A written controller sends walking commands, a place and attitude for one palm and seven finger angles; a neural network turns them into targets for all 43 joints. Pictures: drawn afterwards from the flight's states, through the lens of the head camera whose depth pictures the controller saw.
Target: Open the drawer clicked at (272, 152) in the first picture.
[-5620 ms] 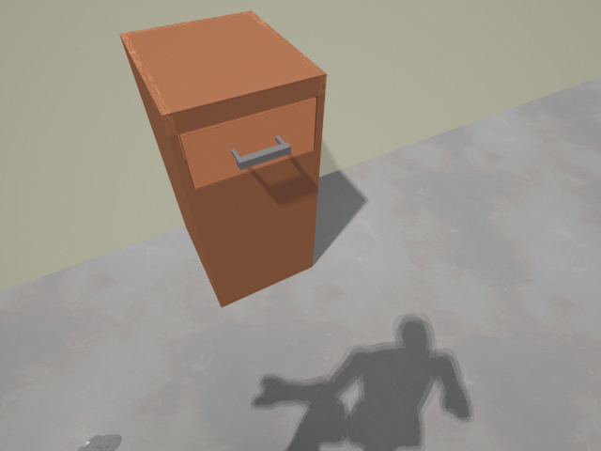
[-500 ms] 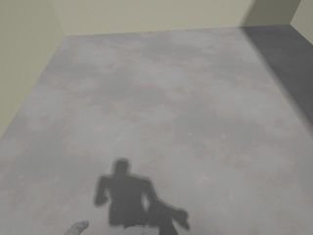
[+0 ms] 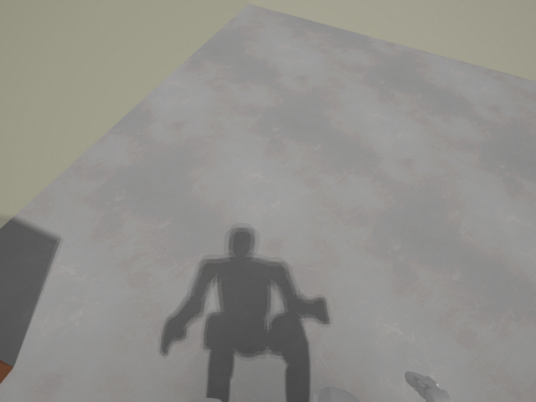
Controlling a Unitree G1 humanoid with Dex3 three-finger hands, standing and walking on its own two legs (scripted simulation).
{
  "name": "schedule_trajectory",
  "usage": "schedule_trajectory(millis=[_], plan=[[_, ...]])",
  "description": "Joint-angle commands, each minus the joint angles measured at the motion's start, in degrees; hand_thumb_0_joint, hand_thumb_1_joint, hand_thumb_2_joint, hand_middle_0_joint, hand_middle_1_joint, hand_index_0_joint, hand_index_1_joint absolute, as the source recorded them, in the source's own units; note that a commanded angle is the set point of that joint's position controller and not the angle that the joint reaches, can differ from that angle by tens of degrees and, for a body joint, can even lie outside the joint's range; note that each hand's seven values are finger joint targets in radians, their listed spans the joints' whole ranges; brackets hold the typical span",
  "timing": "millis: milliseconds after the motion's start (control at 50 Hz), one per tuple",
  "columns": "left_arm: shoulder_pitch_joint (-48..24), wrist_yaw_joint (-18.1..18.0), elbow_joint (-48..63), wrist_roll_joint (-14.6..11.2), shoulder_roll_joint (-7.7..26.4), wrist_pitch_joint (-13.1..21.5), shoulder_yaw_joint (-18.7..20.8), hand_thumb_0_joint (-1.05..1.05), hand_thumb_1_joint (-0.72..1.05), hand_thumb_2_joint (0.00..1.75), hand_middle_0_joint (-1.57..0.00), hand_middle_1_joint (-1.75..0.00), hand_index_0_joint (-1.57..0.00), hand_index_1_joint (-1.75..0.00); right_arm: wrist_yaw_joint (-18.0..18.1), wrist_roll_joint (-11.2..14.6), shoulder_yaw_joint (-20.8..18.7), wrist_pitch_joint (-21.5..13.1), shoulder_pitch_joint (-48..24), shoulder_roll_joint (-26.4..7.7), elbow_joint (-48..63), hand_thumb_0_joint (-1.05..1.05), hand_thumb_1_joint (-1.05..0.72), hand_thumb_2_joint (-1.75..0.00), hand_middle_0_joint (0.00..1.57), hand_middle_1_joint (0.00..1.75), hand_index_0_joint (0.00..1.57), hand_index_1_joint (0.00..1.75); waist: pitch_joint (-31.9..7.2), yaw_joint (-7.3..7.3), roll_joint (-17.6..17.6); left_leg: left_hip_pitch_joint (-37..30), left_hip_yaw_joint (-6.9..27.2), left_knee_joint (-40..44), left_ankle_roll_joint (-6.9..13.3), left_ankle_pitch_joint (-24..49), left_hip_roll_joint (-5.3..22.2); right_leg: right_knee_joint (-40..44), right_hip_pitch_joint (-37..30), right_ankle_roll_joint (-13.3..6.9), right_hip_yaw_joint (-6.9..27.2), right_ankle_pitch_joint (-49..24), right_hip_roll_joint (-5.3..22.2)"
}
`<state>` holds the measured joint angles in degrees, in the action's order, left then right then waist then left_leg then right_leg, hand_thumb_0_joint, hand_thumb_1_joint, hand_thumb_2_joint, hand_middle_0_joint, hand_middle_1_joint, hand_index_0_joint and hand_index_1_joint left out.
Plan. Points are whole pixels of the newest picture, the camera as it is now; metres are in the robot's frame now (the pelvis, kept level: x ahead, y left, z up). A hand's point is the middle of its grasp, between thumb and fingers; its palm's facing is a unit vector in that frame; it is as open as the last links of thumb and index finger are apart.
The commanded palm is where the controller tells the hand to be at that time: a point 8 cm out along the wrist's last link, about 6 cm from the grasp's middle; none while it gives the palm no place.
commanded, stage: turn to face it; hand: left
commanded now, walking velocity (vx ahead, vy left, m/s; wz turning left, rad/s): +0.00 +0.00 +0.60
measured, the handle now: out of the picture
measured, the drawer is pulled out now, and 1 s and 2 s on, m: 0.00 0.00 0.00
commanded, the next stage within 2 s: take the last steps up to it in 2.00 s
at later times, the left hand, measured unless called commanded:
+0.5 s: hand out of the picture +0.04 +0.17 -0.14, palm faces +0.29 -0.92 -0.26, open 7.4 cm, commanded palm none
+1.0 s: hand out of the picture -0.08 +0.24 -0.15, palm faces +0.59 -0.77 -0.25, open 7.4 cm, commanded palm none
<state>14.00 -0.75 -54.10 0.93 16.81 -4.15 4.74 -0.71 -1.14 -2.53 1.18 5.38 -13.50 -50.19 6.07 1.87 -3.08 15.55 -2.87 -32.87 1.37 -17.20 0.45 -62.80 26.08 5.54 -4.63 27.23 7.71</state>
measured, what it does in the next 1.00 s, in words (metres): steps on the spot, turning left: right foot, then left foot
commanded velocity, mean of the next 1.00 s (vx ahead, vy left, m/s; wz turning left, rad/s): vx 0.00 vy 0.00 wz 0.60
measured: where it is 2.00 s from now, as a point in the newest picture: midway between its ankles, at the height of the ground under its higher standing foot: outside the picture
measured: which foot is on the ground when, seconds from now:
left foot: down 0.00-0.28, up 0.30-0.68, down 0.70-1.00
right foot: up 0.00-0.26, down 0.28-0.70, up 0.72-1.00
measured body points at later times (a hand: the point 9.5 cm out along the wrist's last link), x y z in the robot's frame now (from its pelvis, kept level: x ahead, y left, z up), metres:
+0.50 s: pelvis +0.00 -0.04 +0.01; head +0.03 -0.06 +0.46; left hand +0.02 +0.22 -0.12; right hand +0.12 -0.29 -0.15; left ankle -0.06 +0.09 -0.65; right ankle +0.03 -0.15 -0.73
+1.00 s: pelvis -0.03 +0.00 +0.01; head -0.02 +0.04 +0.46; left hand -0.11 +0.28 -0.14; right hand +0.18 -0.16 -0.12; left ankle -0.06 +0.08 -0.73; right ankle +0.06 -0.14 -0.66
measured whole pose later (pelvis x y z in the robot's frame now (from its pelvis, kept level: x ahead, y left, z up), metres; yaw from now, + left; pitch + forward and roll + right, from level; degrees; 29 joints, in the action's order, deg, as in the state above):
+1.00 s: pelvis -0.03 +0.00 +0.01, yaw +35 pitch +0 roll -2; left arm 9.7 -0.6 -51.2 0.9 15.6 -3.4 4.4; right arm -0.5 -1.3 -2.5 1.5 10.3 -12.1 -52.2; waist 3.8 -0.6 -1.5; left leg 15.0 1.9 -26.6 3.5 -11.6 -2.7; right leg -57.9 26.7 6.2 -0.9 22.3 5.2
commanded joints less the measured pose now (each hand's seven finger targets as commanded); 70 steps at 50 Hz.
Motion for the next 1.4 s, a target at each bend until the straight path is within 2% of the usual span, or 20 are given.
schedule_trajectory(millis=[0,120,220,240,260,280,320,380,560,640,660,680,700,820,1040,1140,1160,1200,1280,1380], plan=[[-1.73,0.31,6.43,0.01,3.46,2.19,0.72,0.00,0.90,0.90,-0.20,-0.30,-0.20,-0.30,0.90,0.10,-3.39,-0.57,2.23,-11.64,2.98,0.00,-0.90,-0.90,0.20,0.30,0.20,0.30,-8.09,-2.66,11.84,-7.17,12.84,12.45,6.94,27.77,12.31,0.14,4.25,0.39,3.25,-4.38,-0.89],[-5.08,-0.11,9.00,-0.26,2.41,2.50,0.30,0.00,0.90,0.90,-0.20,-0.30,-0.20,-0.30,0.68,-0.21,-4.25,-0.03,4.43,-12.08,2.48,0.00,-0.90,-0.90,0.20,0.30,0.20,0.30,-8.47,-3.90,12.14,-7.59,19.08,11.64,8.49,24.22,12.41,11.23,1.74,0.18,3.79,-2.59,-3.36],[0.67,-0.37,8.64,-0.64,2.54,3.55,0.39,0.00,0.90,0.90,-0.20,-0.30,-0.20,-0.30,0.55,-0.04,-4.64,0.54,1.37,-11.54,3.75,0.00,-0.90,-0.90,0.20,0.30,0.20,0.30,-9.54,-0.60,11.90,2.06,21.91,5.93,5.69,21.92,8.62,31.94,-14.79,-1.02,2.24,-10.92,-6.28],[2.84,-0.62,8.36,-0.41,4.49,4.18,0.79,0.00,0.90,0.90,-0.20,-0.30,-0.20,-0.30,0.35,0.34,-4.48,0.47,1.61,-9.97,4.04,0.00,-0.90,-0.90,0.20,0.30,0.20,0.30,-10.23,0.69,6.62,6.90,19.98,1.41,2.89,15.31,5.56,40.29,-21.73,-1.61,4.47,-15.57,-3.29],[3.92,-1.22,8.67,0.64,10.29,5.03,1.86,0.00,0.90,0.90,-0.20,-0.30,-0.20,-0.30,-0.02,0.89,-3.79,0.38,4.06,-5.52,4.70,0.00,-0.90,-0.90,0.20,0.30,0.20,0.30,-11.71,0.75,-10.10,17.54,10.81,-11.90,-2.08,-2.35,-2.48,47.41,-29.96,-6.41,20.10,-18.67,12.06],[3.00,-1.16,9.35,0.50,12.55,4.54,1.66,0.00,0.90,0.90,-0.20,-0.30,-0.20,-0.30,0.05,0.24,-4.03,0.48,3.80,-5.84,5.76,0.00,-0.90,-0.90,0.20,0.30,0.20,0.30,-10.68,0.60,-13.03,19.52,6.56,-24.41,-3.61,-17.41,-4.02,47.16,-23.82,-12.52,25.15,-22.72,21.84],[-2.79,-1.31,10.45,0.16,8.49,4.43,1.10,0.00,0.90,0.90,-0.20,-0.30,-0.20,-0.30,-0.40,-0.24,-4.69,1.84,3.91,-7.19,3.54,0.00,-0.90,-0.90,0.20,0.30,0.20,0.30,-5.67,-1.57,-9.54,17.87,7.99,-37.00,-3.51,-11.31,-0.70,48.91,-13.43,-12.55,20.07,-11.64,16.78],[-6.54,-1.29,10.91,0.38,4.31,4.73,-0.17,0.00,0.90,0.90,-0.20,-0.30,-0.20,-0.30,-1.33,-0.34,-4.03,2.27,5.93,-5.63,1.27,0.00,-0.90,-0.90,0.20,0.30,0.20,0.30,-3.35,-3.53,-6.26,17.13,4.66,-37.98,-5.01,-3.86,1.18,45.85,-12.96,-10.45,6.79,-19.84,10.66],[0.61,-1.17,6.83,0.94,8.19,4.09,1.05,0.00,0.90,0.90,-0.20,-0.30,-0.20,-0.30,-1.35,0.53,-2.48,1.65,0.67,-3.95,2.55,0.00,-0.90,-0.90,0.20,0.30,0.20,0.30,-7.18,0.57,-9.13,10.36,-2.07,-14.03,-5.29,-9.44,1.66,40.28,-21.47,-12.47,0.37,-33.72,14.41],[0.01,-0.74,6.25,0.15,8.43,3.31,1.74,0.00,0.90,0.90,-0.20,-0.30,-0.20,-0.30,-0.99,0.38,-2.74,0.39,6.94,-5.90,1.37,0.00,-0.90,-0.90,0.20,0.30,0.20,0.30,-11.15,-2.69,-6.01,-3.31,-3.84,6.09,-3.67,4.34,0.90,28.84,-17.72,-7.40,-5.34,-32.97,12.80],[0.61,-0.51,7.07,-0.23,5.98,2.93,1.43,0.00,0.90,0.90,-0.20,-0.30,-0.20,-0.30,-0.93,0.17,-3.82,-0.24,10.02,-10.50,0.99,0.00,-0.90,-0.90,0.20,0.30,0.20,0.30,-13.00,-4.31,5.87,-13.23,6.37,12.13,-0.86,14.17,7.94,17.39,-7.57,-4.12,-6.75,-21.38,8.86],[-0.85,-0.05,10.03,-0.40,1.80,2.79,0.28,0.00,0.90,0.90,-0.20,-0.30,-0.20,-0.30,-0.49,0.04,-5.32,-0.40,13.13,-16.82,0.81,0.00,-0.90,-0.90,0.20,0.30,0.20,0.30,-12.52,-6.10,23.18,-19.22,24.62,12.34,6.89,37.72,22.82,5.61,9.05,0.37,-6.19,10.76,1.27],[-5.93,-0.73,10.66,0.36,3.00,1.99,-0.05,0.00,0.90,0.90,-0.20,-0.30,-0.20,-0.30,0.24,0.12,-5.28,-0.27,16.84,-16.42,-1.36,0.00,-0.90,-0.90,0.20,0.30,0.20,0.30,-13.10,-8.54,19.39,-16.00,24.69,11.93,9.93,36.74,23.70,-1.17,8.95,-0.39,0.76,11.24,0.73],[-2.78,0.21,6.35,0.07,3.25,2.15,0.76,0.00,0.90,0.90,-0.20,-0.30,-0.20,-0.30,1.19,0.14,-3.25,-0.90,5.05,-10.68,1.86,0.00,-0.90,-0.90,0.20,0.30,0.20,0.30,-8.49,-2.75,10.89,-7.68,14.45,13.87,6.64,24.49,12.42,-2.75,5.78,0.15,3.88,-5.87,-0.28],[-7.44,-0.52,9.59,-0.33,2.11,2.52,0.20,0.00,0.90,0.90,-0.20,-0.30,-0.20,-0.30,0.96,-0.31,-4.32,0.05,8.08,-11.16,1.32,0.00,-0.90,-0.90,0.20,0.30,0.20,0.30,-8.98,-4.65,11.30,-7.88,25.69,12.57,9.13,20.99,11.60,13.23,1.40,-0.28,5.30,-2.27,-4.34],[-1.15,-0.93,8.84,-0.84,2.56,3.42,0.21,0.00,0.90,0.90,-0.20,-0.30,-0.20,-0.30,0.66,0.00,-4.73,0.63,4.94,-10.70,2.44,0.00,-0.90,-0.90,0.20,0.30,0.20,0.30,-10.86,-1.49,11.20,1.20,26.73,7.96,5.81,20.36,7.21,33.16,-15.28,-1.70,3.80,-10.38,-6.91],[1.30,-1.14,8.55,-0.59,4.40,3.88,0.67,0.00,0.90,0.90,-0.20,-0.30,-0.20,-0.30,0.43,0.40,-4.59,0.64,4.17,-9.47,2.90,0.00,-0.90,-0.90,0.20,0.30,0.20,0.30,-10.98,0.02,8.05,6.91,25.02,4.39,3.27,14.14,4.65,41.30,-22.28,-2.38,5.92,-14.20,-4.18],[0.51,-1.57,9.72,0.49,11.63,4.14,1.53,0.00,0.90,0.90,-0.20,-0.30,-0.20,-0.30,0.14,0.25,-4.09,0.62,6.08,-5.23,4.87,0.00,-0.90,-0.90,0.20,0.30,0.20,0.30,-9.78,-0.21,-12.47,21.05,8.01,-20.23,-3.71,-15.23,-5.92,49.66,-24.03,-13.04,27.12,-13.26,21.02],[-8.23,-1.43,10.92,0.18,4.92,4.30,-0.01,0.00,0.90,0.90,-0.20,-0.30,-0.20,-0.30,-1.04,-0.46,-4.42,2.40,6.92,-6.12,1.37,0.00,-0.90,-0.90,0.20,0.30,0.20,0.30,-1.82,-4.37,-4.82,17.55,6.48,-37.62,-4.31,-4.98,0.11,47.28,-10.75,-11.61,10.91,-15.35,11.25],[-2.17,-1.43,8.42,0.66,6.03,4.51,0.36,0.00,0.90,0.90,-0.20,-0.30,-0.20,-0.30,-1.31,0.04,-3.51,2.51,3.57,-4.71,1.86,0.00,-0.90,-0.90,0.20,0.30,0.20,0.30,-3.35,-1.47,-7.08,15.66,2.06,-27.98,-5.91,-6.64,1.23,44.17,-17.09,-12.00,3.73,-26.61,11.75]])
